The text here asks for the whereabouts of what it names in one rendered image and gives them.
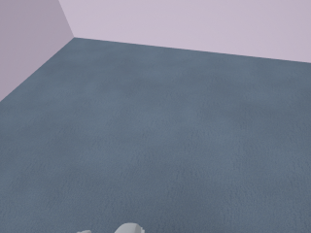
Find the robot left thigh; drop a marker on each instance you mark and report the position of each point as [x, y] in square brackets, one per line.
[130, 228]

